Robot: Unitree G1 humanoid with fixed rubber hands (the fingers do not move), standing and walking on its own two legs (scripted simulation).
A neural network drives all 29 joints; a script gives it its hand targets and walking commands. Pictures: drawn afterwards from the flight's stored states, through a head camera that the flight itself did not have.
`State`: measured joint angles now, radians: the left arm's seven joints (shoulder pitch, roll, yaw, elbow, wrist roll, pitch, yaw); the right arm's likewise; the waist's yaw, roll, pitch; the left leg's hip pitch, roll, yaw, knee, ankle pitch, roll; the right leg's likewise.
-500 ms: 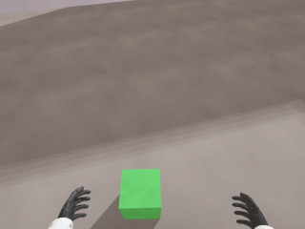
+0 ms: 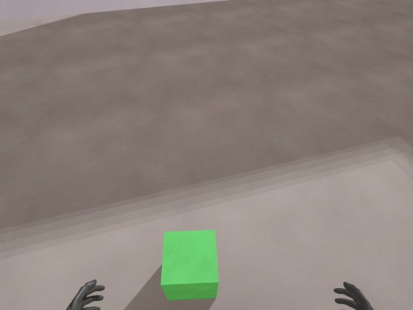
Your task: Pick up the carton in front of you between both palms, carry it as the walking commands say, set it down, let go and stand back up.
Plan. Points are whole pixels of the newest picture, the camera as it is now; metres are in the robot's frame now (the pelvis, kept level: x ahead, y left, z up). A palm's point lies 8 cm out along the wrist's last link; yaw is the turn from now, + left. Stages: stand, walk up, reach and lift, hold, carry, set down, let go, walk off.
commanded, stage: stand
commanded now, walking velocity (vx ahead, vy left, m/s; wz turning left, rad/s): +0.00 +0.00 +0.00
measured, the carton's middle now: (191, 266) +0.40 +0.09 -0.64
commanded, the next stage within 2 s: none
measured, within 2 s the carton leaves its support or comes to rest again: neither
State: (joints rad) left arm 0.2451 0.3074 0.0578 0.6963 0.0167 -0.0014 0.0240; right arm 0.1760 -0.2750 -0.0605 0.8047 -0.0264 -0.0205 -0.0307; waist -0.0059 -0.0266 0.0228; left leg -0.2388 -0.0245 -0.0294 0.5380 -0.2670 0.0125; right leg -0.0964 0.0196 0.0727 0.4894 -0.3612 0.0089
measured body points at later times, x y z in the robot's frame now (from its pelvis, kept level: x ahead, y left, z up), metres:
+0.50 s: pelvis -0.02 +0.00 +0.00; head -0.03 +0.01 +0.45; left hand +0.08 +0.29 -0.11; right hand +0.09 -0.29 -0.10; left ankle +0.01 +0.11 -0.73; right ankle -0.06 -0.13 -0.73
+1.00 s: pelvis -0.03 +0.00 +0.01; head -0.03 +0.01 +0.46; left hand +0.06 +0.30 -0.11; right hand +0.07 -0.30 -0.11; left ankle +0.01 +0.11 -0.73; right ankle -0.06 -0.13 -0.73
